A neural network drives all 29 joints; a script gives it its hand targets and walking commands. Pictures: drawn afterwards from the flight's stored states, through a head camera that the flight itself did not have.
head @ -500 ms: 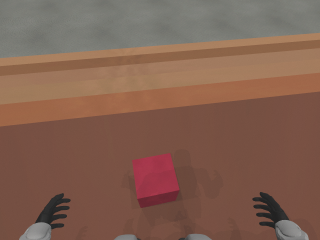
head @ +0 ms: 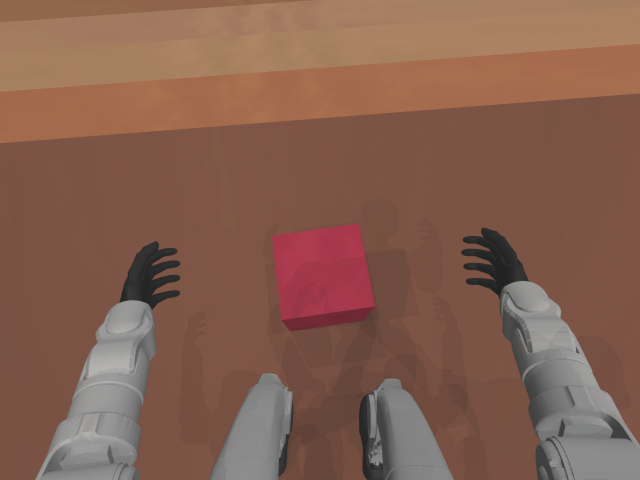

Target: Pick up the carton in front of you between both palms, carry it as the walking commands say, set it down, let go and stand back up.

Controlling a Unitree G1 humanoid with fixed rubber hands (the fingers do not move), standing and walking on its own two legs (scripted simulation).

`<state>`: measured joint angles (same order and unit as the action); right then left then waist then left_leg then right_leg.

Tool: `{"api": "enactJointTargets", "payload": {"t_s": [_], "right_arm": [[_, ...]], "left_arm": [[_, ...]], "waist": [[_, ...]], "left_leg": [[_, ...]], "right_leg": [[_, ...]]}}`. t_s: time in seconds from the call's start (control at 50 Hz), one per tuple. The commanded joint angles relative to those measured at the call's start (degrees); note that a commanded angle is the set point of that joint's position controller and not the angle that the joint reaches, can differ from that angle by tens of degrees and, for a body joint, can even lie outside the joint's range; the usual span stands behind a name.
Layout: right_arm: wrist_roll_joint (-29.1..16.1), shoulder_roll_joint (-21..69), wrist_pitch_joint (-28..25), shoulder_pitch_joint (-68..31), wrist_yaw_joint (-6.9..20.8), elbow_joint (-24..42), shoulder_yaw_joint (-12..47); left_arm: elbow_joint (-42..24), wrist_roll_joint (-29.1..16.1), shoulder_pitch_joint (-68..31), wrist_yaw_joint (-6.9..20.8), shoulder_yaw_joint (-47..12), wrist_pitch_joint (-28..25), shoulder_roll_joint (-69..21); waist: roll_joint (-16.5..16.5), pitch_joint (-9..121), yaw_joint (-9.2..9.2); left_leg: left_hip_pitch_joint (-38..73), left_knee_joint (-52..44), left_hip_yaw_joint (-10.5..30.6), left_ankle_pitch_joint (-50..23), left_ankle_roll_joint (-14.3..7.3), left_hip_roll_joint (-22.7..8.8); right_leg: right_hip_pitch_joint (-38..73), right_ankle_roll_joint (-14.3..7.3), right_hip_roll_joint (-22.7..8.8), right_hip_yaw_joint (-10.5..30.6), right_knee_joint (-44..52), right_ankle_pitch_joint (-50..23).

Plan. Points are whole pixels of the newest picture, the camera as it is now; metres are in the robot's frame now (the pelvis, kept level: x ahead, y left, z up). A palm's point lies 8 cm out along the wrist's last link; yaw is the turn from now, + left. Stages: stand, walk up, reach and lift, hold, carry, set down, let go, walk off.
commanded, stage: reach and lift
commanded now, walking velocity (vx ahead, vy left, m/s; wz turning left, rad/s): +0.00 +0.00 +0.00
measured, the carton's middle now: (321, 281) +0.45 +0.03 -0.57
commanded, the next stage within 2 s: none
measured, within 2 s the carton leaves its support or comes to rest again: neither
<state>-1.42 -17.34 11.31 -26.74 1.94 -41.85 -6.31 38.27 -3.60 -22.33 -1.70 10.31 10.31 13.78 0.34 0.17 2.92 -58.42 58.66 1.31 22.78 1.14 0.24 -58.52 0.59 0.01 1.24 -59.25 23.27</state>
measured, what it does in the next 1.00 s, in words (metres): lowers itself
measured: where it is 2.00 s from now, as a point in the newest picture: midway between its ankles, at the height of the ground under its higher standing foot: (325, 451)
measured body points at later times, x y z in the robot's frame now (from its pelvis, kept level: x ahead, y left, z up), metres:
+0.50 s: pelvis -0.05 -0.01 -0.06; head +0.27 -0.01 +0.27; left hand +0.45 +0.22 -0.16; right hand +0.52 -0.16 -0.16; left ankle +0.04 +0.13 -0.66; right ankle +0.04 -0.12 -0.66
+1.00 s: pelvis -0.06 -0.01 -0.24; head +0.29 -0.01 +0.04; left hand +0.43 +0.23 -0.40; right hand +0.50 -0.16 -0.41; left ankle +0.04 +0.13 -0.66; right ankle +0.04 -0.13 -0.66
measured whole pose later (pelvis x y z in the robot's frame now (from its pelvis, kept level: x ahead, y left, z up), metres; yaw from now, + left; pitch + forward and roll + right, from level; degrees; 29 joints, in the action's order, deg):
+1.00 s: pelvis -0.06 -0.01 -0.24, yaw +2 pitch +49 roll +3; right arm -6.3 -22.2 5.9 -71.8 -3.8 -55.2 -4.2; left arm 48.6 -9.4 -63.3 -7.2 15.5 3.7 12.7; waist 0.4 -2.4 4.4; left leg -125.6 105.7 1.9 29.3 3.6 2.4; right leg -126.3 1.7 2.9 3.7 -107.7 30.4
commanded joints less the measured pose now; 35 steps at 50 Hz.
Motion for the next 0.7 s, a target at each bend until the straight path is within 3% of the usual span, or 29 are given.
{"api": "enactJointTargets", "payload": {"t_s": [0.0, 0.14, 0.26, 0.34, 0.46, 0.58, 0.68], "right_arm": [[-0.43, -8.15, -0.5, -17.05, -0.05, 2.96, -2.35], [-0.66, -10.23, 1.6, -39.82, 0.65, -4.74, -3.28], [1.11, -11.15, 1.3, -55.97, 1.5, -11.55, -4.75], [4.3, -11.13, 0.21, -60.4, 1.55, -13.88, -6.95], [7.8, -7.28, -2.89, -58.6, 0.94, -12.65, -9.56], [8.78, -2.27, -6.09, -52.13, -1.04, -12.29, -10.57], [6.92, -2.48, -7.89, -48.81, -3.05, -10.79, -8.67]], "left_arm": [[-4.63, -0.65, -14.01, -1.14, 2.82, -0.5, 7.01], [-0.9, -1.0, -34.57, -2.88, 5.52, 2.05, 5.47], [2.88, 0.8, -47.68, -4.17, 9.04, 2.26, 3.24], [3.04, 3.18, -50.73, -4.64, 12.09, 1.0, 1.89], [1.0, 6.43, -47.5, -3.39, 15.49, -2.82, -0.87], [3.75, 7.61, -42.37, -1.83, 16.89, -7.11, -2.68], [6.16, 5.22, -40.86, -1.93, 15.36, -9.33, -1.66]], "waist": [[1.37, 35.07, 0.67], [2.01, 40.83, 2.05], [3.13, 45.5, 3.49], [4.37, 52.51, 4.13], [5.83, 57.2, 4.31], [6.18, 56.14, 3.83], [5.66, 58.09, 2.64]], "left_leg": [[8.68, -3.63, -2.51, -20.99, 1.82, 2.13], [2.05, -3.22, -4.37, -5.58, 2.19, 1.88], [-2.38, -1.36, -5.5, -2.06, 2.47, 2.36], [-2.7, -0.48, -6.18, -6.09, 2.85, 2.93], [-8.39, 2.04, -6.55, -17.11, 3.16, 3.69], [-21.25, 10.83, -5.7, -24.94, 3.14, 3.83], [-28.65, 20.37, -4.87, -27.4, 3.51, 3.75]], "right_leg": [[15.8, 0.63, 2.42, -0.56, 2.79, -20.2], [7.45, 0.69, 2.61, -1.61, 2.84, -3.4], [1.49, 0.64, 3.09, -1.97, 1.1, 0.23], [1.89, 0.76, 3.67, -1.95, 0.04, -4.16], [3.69, 0.74, 4.42, -1.16, -3.53, -17.55], [-5.85, 1.08, 4.09, 0.21, -12.55, -28.25], [-16.0, 1.45, 3.75, 0.45, -21.76, -30.16]]}}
